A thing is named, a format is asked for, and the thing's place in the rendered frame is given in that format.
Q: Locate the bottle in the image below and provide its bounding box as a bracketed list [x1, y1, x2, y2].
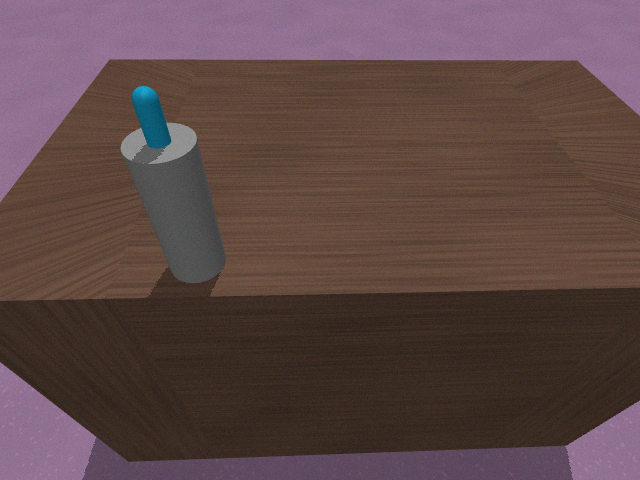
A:
[121, 86, 226, 283]

